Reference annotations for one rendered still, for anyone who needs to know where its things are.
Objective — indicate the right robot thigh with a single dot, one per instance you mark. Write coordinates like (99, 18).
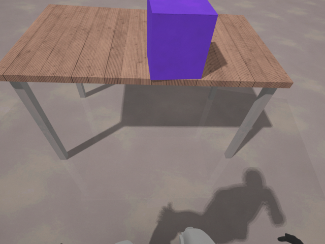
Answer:
(194, 236)

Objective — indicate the carton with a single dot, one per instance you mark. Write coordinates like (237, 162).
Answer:
(179, 34)

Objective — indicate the robot right hand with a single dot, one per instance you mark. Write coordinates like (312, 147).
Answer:
(290, 238)

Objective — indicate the table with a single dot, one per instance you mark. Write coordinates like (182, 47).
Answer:
(82, 44)

